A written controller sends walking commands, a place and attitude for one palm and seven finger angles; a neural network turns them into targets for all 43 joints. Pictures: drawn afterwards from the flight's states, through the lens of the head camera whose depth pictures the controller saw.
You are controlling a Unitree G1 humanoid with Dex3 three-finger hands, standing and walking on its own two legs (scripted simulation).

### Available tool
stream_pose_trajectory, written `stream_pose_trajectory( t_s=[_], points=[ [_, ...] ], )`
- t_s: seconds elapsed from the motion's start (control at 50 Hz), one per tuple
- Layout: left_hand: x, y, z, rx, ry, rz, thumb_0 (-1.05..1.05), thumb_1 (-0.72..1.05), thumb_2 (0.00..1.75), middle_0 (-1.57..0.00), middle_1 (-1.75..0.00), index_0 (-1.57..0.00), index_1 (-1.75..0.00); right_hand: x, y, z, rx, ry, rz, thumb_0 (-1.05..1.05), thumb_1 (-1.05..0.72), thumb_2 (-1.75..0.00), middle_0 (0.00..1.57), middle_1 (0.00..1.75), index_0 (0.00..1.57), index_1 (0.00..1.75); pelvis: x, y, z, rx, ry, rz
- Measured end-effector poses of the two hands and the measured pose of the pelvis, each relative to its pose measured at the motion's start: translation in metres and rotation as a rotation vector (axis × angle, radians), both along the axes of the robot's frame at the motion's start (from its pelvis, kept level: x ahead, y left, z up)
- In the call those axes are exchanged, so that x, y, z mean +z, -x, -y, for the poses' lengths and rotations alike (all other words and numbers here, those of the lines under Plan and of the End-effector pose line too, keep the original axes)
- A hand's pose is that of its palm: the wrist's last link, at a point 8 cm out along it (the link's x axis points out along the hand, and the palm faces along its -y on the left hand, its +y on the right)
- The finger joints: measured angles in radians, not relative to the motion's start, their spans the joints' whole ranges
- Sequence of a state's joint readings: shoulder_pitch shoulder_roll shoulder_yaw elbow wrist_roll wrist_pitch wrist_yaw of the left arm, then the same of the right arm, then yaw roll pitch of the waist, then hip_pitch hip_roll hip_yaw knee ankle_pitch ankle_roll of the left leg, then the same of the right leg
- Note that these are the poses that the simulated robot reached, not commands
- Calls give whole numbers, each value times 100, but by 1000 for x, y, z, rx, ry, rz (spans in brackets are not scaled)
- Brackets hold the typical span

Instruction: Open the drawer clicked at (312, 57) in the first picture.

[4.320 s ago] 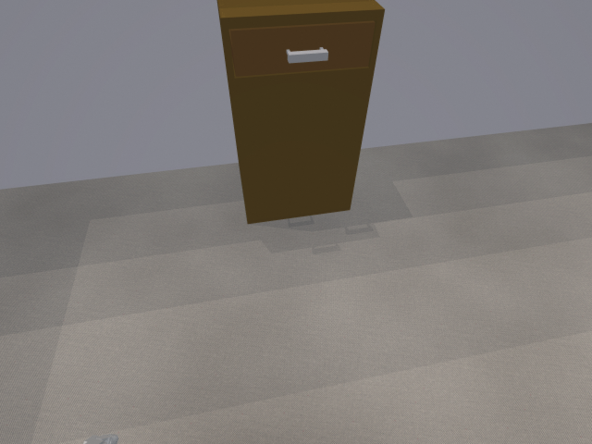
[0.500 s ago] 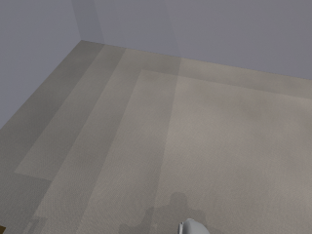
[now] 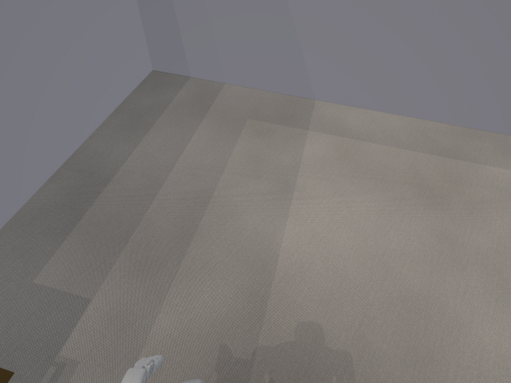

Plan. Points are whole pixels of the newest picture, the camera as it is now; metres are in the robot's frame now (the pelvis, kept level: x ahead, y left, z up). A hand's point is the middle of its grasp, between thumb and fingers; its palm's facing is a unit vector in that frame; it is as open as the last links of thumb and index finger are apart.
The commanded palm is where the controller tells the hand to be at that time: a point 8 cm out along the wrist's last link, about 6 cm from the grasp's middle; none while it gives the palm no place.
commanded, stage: turn to face it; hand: left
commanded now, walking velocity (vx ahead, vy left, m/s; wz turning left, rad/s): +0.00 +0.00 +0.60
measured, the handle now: out of the picture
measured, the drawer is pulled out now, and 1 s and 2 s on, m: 0.00 0.00 0.00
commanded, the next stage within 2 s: none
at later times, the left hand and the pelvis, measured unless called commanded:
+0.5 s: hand out of the picture +0.02 +0.21 -0.14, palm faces +0.30 -0.90 -0.31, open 7.4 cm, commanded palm none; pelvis -0.01 -0.03 +0.00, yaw +16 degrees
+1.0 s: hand out of the picture -0.15 +0.15 -0.18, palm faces +0.61 -0.75 -0.27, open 7.3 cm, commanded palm none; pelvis -0.04 -0.04 -0.01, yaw +36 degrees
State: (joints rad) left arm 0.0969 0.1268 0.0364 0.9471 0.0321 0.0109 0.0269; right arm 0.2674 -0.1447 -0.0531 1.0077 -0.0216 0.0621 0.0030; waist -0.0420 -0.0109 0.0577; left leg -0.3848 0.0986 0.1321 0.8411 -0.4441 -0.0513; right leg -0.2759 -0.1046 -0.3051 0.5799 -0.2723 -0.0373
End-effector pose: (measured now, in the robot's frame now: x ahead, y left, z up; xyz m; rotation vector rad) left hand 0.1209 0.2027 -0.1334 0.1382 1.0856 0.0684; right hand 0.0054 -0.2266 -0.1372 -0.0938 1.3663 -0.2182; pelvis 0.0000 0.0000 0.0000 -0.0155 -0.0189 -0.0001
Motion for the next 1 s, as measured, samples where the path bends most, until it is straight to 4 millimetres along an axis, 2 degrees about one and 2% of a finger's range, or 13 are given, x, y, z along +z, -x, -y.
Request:
stream_pose_trajectory(
  t_s=[0.08, 0.12, 0.22, 0.32, 0.42, 0.52, 0.62, 0.72, 0.84, 1.0],
  points=[
    [-23, 40, -35, 99, 0, -77, 0, 91, 90, -21, -30, -20, -30, 4, -29, 4, 82, 70, 61, 1, -93, -90, 20, 30, 20, 30, -11, 3, -14, 48, 10, -13],
    [-24, 61, -51, 126, -22, -138, 0, 91, 90, -20, -30, -20, -30, 10, -38, 5, 109, 91, 84, 1, -92, -90, 20, 30, 20, 30, -9, 5, -17, 62, 10, -19],
    [-8, 100, -78, 205, -67, -204, 1, 91, 90, -20, -30, -20, -30, 24, -55, 5, 179, 107, 90, 1, -92, -90, 20, 30, 20, 30, 5, 6, -18, 111, 11, -35],
    [9, 123, -86, 271, -111, -213, 1, 91, 90, -20, -30, -20, -30, 27, -78, 7, 246, 87, 109, 1, -91, -90, 20, 30, 20, 30, 11, 6, -12, 164, 13, -41],
    [19, 126, -73, 313, -138, -173, 1, 91, 90, -20, -30, -20, -30, 19, -100, 17, 303, 52, 135, 1, -91, -90, 21, 30, 20, 30, 10, 9, 6, 225, 4, -40],
    [25, 124, -41, 356, -164, -80, 1, 91, 90, -20, -30, -20, -30, 0, -123, 36, 362, 8, 154, 1, -91, -90, 21, 30, 21, 30, 0, 12, 35, 299, -19, -38],
    [35, 145, -6, 422, -148, -68, 0, 91, 90, -20, -30, -20, -30, 3, -145, 45, 442, -10, 150, 1, -91, -90, 20, 30, 20, 30, 8, 13, 51, 379, -37, -24],
    [33, 170, 19, 482, -112, -104, 0, 91, 90, -20, -30, -20, -30, 9, -162, 42, 517, -16, 143, 1, -91, -90, 20, 30, 20, 30, 13, 14, 60, 453, -56, -22],
    [24, 218, 29, 590, -80, -169, 0, 91, 90, -21, -30, -21, -30, 12, -182, 17, 639, -6, 121, 1, -91, -90, 20, 30, 20, 30, 12, 19, 60, 536, -52, -32],
    [-8, 303, 18, 748, -33, -287, 0, 91, 90, -21, -30, -20, -30, 18, -210, -54, 817, 6, 237, 1, -91, -90, 20, 30, 20, 30, -6, 36, 38, 637, -21, -42]
  ],
)
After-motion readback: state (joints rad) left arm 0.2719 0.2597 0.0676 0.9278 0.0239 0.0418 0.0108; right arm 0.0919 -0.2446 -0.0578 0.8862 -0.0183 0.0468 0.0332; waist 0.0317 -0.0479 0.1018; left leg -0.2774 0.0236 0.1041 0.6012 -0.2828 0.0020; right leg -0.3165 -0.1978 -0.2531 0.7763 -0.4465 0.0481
